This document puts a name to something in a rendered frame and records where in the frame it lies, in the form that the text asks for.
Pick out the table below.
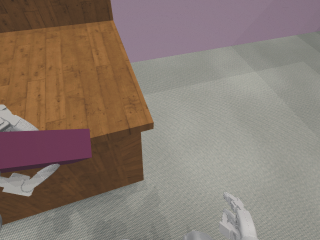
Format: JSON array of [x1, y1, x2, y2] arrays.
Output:
[[0, 0, 154, 225]]

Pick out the sponge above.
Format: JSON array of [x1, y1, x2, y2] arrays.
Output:
[[0, 128, 92, 173]]

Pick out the left robot hand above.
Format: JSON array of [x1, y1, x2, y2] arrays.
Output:
[[0, 104, 60, 197]]

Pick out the right robot hand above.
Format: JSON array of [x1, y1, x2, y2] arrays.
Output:
[[219, 192, 258, 240]]

